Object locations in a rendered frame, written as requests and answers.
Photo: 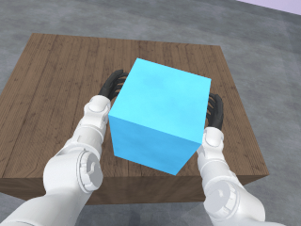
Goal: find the robot left forearm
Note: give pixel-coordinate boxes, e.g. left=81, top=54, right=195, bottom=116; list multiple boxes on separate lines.
left=43, top=95, right=111, bottom=188

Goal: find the left robot upper arm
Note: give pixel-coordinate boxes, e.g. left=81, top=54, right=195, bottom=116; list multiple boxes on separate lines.
left=0, top=151, right=103, bottom=226

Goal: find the pedestal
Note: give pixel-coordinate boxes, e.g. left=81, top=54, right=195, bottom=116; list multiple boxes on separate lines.
left=0, top=33, right=270, bottom=205

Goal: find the robot right forearm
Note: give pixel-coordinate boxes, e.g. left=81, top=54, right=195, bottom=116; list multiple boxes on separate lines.
left=197, top=126, right=246, bottom=197

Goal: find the carton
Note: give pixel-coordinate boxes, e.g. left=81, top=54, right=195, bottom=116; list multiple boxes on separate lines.
left=108, top=58, right=212, bottom=175

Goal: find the right robot hand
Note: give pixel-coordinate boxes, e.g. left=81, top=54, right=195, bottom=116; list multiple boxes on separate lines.
left=206, top=92, right=224, bottom=131

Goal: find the left robot hand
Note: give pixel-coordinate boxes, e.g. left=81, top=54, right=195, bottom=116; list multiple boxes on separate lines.
left=98, top=69, right=129, bottom=102

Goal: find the right robot upper arm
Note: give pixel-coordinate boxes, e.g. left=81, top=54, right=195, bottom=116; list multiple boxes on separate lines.
left=203, top=180, right=286, bottom=226

